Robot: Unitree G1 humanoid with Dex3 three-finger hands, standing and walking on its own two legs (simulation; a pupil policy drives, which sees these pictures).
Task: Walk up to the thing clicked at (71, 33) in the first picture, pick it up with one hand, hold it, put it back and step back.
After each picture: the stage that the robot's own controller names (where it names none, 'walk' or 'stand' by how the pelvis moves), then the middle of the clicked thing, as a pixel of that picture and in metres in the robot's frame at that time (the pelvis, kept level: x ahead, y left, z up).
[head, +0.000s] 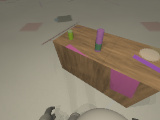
stand; (70, 34) +0.98 +0.32 -0.08
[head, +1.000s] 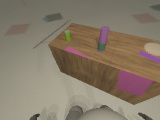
walk; (67, 35) +0.87 +0.30 -0.05
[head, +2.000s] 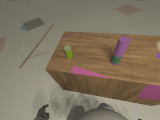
walk; (68, 52) +0.58 +0.22 -0.05
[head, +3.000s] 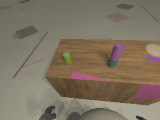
stand; (67, 58) +0.54 +0.26 -0.07
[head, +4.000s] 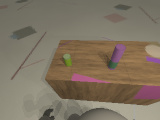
stand; (67, 60) +0.53 +0.24 -0.08
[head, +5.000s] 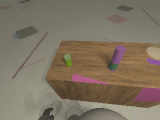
stand; (68, 60) +0.53 +0.24 -0.08
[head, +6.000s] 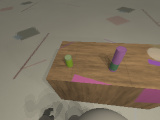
stand; (69, 61) +0.53 +0.24 -0.08
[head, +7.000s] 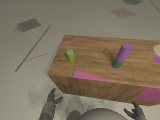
rise first; (71, 56) +0.54 +0.22 -0.07
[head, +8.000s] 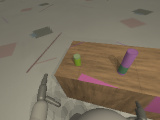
go down; (77, 60) +0.55 +0.19 -0.07
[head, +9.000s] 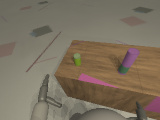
go down; (77, 59) +0.54 +0.19 -0.07
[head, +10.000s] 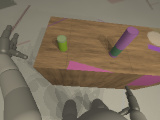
go down; (62, 43) +0.57 +0.18 -0.01
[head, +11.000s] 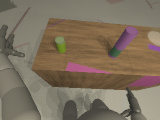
approach; (60, 45) +0.56 +0.19 +0.00
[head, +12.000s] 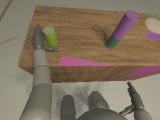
close in; (51, 36) +0.57 +0.20 +0.04
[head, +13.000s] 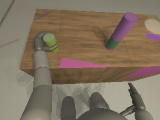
lift; (51, 43) +0.53 +0.20 +0.03
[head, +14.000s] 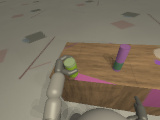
lift; (71, 68) +0.32 +0.14 +0.14
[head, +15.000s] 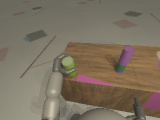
hold; (69, 66) +0.32 +0.16 +0.14
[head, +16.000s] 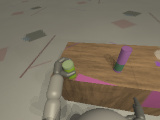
hold; (69, 69) +0.32 +0.16 +0.11
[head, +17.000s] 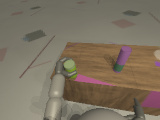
crouch; (71, 69) +0.33 +0.15 +0.11
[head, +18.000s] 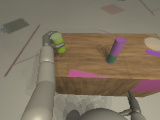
crouch; (58, 43) +0.50 +0.19 +0.14
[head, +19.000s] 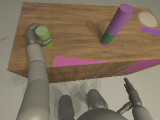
lower; (45, 37) +0.56 +0.19 +0.05
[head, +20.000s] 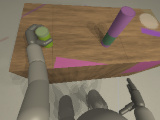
lower; (45, 38) +0.55 +0.20 +0.04
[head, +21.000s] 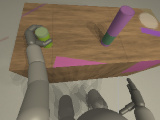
lower; (44, 38) +0.55 +0.20 +0.04
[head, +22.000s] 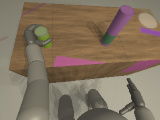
lower; (44, 38) +0.55 +0.20 +0.04
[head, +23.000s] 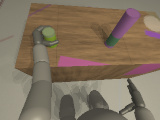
open; (50, 38) +0.55 +0.19 +0.04
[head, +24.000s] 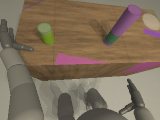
rise; (47, 35) +0.55 +0.20 +0.04
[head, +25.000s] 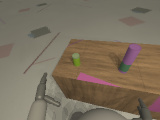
sink last; (76, 59) +0.52 +0.19 -0.02
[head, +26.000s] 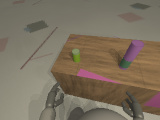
stand; (76, 55) +0.53 +0.18 -0.02
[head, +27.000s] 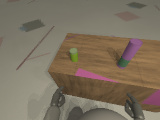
stand; (74, 55) +0.53 +0.18 -0.01
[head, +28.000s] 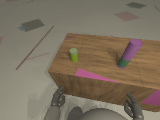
stand; (74, 55) +0.53 +0.18 -0.01
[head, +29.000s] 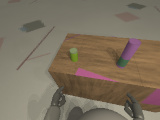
stand; (74, 55) +0.54 +0.18 -0.01
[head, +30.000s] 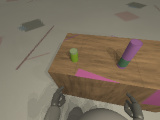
stand; (74, 55) +0.53 +0.18 -0.01
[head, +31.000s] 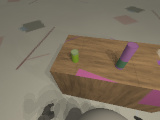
stand; (75, 56) +0.54 +0.18 -0.03
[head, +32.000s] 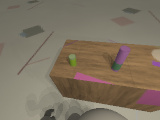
walk; (72, 60) +0.54 +0.20 -0.07
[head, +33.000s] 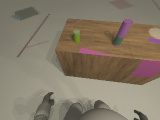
walk; (76, 36) +0.74 +0.19 -0.05
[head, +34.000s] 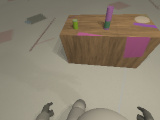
walk; (75, 24) +1.08 +0.28 -0.05
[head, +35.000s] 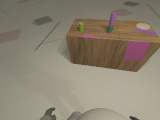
stand; (81, 27) +1.16 +0.20 -0.07
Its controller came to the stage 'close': yes
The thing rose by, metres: 0.20
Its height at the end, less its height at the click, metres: +0.00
